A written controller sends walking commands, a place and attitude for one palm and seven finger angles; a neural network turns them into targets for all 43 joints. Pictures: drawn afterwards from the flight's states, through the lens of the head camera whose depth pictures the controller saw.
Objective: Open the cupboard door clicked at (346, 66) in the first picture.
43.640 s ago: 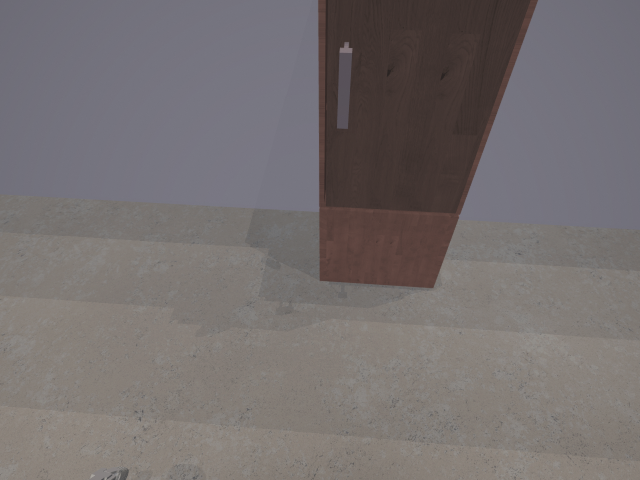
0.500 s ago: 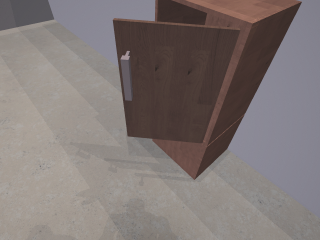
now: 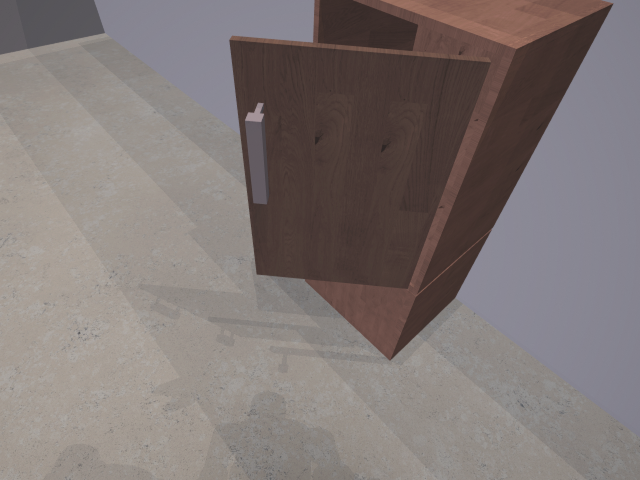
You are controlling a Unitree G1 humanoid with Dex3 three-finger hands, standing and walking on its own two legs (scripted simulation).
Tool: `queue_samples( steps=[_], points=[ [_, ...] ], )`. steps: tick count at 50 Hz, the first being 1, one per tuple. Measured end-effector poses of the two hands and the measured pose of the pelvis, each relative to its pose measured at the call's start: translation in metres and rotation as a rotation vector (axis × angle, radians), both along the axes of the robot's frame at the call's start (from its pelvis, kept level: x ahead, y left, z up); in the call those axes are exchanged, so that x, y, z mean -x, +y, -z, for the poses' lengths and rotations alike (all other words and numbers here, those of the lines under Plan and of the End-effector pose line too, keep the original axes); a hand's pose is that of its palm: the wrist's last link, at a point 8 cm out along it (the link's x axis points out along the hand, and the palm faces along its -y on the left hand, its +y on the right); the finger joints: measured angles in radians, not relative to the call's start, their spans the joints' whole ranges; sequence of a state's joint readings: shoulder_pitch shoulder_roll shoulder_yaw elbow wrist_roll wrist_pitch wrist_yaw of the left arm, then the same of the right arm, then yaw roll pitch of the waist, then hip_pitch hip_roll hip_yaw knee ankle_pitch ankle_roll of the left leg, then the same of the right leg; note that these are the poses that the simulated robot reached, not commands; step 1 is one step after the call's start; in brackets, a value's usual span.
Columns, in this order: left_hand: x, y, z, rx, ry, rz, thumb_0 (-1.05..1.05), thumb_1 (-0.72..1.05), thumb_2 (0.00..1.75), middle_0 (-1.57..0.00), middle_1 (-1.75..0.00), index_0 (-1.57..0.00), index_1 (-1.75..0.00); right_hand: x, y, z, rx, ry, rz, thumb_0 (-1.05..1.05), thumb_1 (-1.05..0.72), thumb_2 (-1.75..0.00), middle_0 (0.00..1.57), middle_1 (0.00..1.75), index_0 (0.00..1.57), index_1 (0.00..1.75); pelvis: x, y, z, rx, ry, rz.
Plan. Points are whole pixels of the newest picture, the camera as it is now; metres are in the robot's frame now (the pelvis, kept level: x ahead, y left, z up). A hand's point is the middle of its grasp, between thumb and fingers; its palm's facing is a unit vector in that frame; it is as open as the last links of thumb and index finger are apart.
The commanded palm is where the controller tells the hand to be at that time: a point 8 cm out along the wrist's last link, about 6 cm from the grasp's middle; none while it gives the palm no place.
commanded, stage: shuffle to correct the standing spot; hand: left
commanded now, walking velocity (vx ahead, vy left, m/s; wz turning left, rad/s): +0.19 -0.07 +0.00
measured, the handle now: (260, 154) +0.64 +0.15 +0.05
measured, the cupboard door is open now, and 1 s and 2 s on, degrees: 43 43 43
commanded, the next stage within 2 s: come to a stop and stand still in 0.36 s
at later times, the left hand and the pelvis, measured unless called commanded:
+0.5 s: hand out of the picture +0.00 +0.13 -0.19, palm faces +0.08 -0.99 -0.12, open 7.3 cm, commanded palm none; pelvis +0.07 -0.01 -0.01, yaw +0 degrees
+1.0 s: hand out of the picture +0.16 +0.16 -0.18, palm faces +0.00 -0.97 -0.22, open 7.3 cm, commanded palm none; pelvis +0.10 -0.02 -0.01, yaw -1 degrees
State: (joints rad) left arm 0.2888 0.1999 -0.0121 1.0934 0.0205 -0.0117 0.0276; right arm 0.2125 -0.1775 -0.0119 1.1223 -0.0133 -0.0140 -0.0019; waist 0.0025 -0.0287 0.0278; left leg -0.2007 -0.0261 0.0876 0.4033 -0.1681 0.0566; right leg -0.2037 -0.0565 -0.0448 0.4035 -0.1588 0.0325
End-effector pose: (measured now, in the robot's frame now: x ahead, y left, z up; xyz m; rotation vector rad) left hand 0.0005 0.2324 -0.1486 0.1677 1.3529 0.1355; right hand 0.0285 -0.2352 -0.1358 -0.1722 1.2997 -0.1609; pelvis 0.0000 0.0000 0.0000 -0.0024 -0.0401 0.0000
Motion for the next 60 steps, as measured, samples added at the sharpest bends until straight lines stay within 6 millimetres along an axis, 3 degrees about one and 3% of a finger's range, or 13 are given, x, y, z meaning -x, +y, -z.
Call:
queue_samples(
  steps=[8,18,22,26,31,36,39,44,49,60],
  points=[
    [0.003,-0.005,0.001,0.010,0.032,-0.008,0.00,0.91,0.90,-0.19,-0.30,-0.20,-0.30,0.006,0.006,0.004,-0.016,0.029,0.023,0.00,-0.91,-0.90,0.20,0.30,0.20,0.30,-0.011,0.000,0.001,-0.005,0.000,0.009],
    [0.012,-0.032,0.005,0.048,0.122,-0.051,0.00,0.91,0.90,-0.19,-0.30,-0.20,-0.30,0.015,0.005,0.015,-0.043,0.111,0.075,0.00,-0.91,-0.90,0.20,0.30,0.20,0.30,-0.043,-0.012,0.006,-0.005,0.013,0.024],
    [0.010,-0.043,0.009,0.067,0.149,-0.080,0.00,0.91,0.90,-0.19,-0.30,-0.20,-0.30,0.006,0.003,0.017,-0.034,0.137,0.075,0.00,-0.91,-0.90,0.20,0.30,0.20,0.30,-0.059,-0.016,0.011,0.016,0.027,0.016],
    [0.004,-0.048,0.018,0.096,0.176,-0.111,0.00,0.91,0.90,-0.20,-0.30,-0.20,-0.30,-0.017,0.005,0.016,-0.009,0.134,0.063,0.00,-0.91,-0.90,0.20,0.30,0.20,0.30,-0.076,-0.011,0.016,0.033,0.032,0.004],
    [-0.027,-0.046,0.019,0.107,0.203,-0.072,0.00,0.91,0.90,-0.20,-0.30,-0.20,-0.30,-0.045,0.018,0.011,0.005,0.080,0.073,0.00,-0.91,-0.90,0.19,0.30,0.20,0.30,-0.094,-0.005,0.012,0.015,0.021,0.032],
    [-0.087,-0.039,0.016,0.075,0.083,-0.046,0.01,0.91,0.90,-0.20,-0.30,-0.20,-0.30,-0.049,0.028,0.013,-0.031,0.117,0.079,0.00,-0.91,-0.90,0.20,0.30,0.20,0.30,-0.104,-0.009,0.009,0.011,0.011,0.018],
    [-0.110,-0.029,0.015,0.028,0.035,-0.037,0.02,0.94,0.90,-0.20,-0.30,-0.20,-0.30,-0.051,0.027,0.020,-0.050,0.140,0.099,0.00,-0.91,-0.90,0.20,0.30,0.20,0.30,-0.110,-0.014,0.012,0.003,0.010,0.018],
    [-0.137,-0.020,0.006,-0.016,-0.023,-0.013,0.01,0.93,0.90,-0.19,-0.30,-0.20,-0.30,-0.056,0.017,0.022,-0.050,0.147,0.117,0.01,-0.92,-0.90,0.20,0.30,0.20,0.30,-0.108,-0.017,0.011,0.002,0.027,0.022],
    [-0.149,-0.020,0.002,-0.029,-0.066,0.008,0.01,0.92,0.90,-0.19,-0.30,-0.20,-0.30,-0.058,0.003,0.022,-0.034,0.116,0.116,0.01,-0.92,-0.90,0.20,0.30,0.20,0.30,-0.099,-0.019,0.011,-0.005,0.026,0.025],
    [-0.132,-0.024,-0.006,-0.029,-0.116,0.044,0.00,0.92,0.90,-0.20,-0.30,-0.20,-0.30,-0.071,-0.011,0.018,-0.031,-0.053,0.037,0.00,-0.92,-0.90,0.20,0.30,0.20,0.30,-0.075,-0.018,0.011,-0.012,0.009,0.029]
  ],
)
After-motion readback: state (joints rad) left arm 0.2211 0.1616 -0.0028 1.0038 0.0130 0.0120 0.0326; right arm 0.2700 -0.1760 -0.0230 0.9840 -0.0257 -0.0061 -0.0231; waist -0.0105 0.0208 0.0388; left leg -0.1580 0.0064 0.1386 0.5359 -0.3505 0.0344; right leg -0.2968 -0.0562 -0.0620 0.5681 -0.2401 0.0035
